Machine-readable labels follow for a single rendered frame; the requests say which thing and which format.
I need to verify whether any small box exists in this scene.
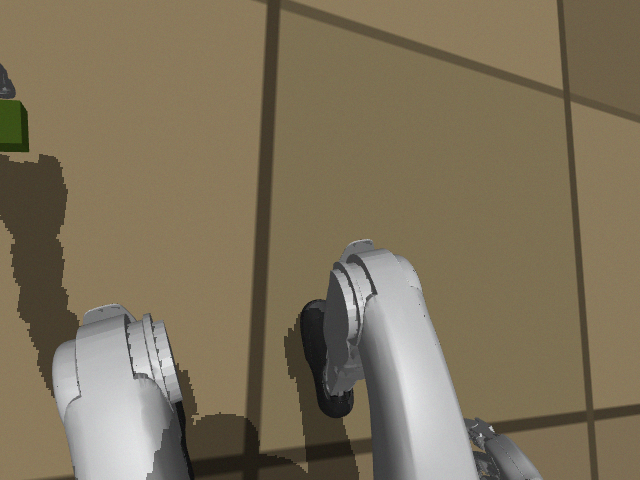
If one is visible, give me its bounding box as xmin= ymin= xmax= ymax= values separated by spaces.
xmin=0 ymin=99 xmax=29 ymax=152

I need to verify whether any right robot foot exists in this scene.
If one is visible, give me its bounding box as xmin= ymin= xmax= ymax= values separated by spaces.
xmin=300 ymin=299 xmax=354 ymax=418

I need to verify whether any right robot hand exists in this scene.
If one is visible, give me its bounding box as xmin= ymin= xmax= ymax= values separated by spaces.
xmin=464 ymin=417 xmax=544 ymax=480

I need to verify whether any left robot hand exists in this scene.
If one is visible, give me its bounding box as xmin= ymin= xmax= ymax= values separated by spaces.
xmin=0 ymin=63 xmax=16 ymax=99

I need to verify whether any left robot foot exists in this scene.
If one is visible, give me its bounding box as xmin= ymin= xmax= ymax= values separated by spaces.
xmin=175 ymin=401 xmax=195 ymax=480

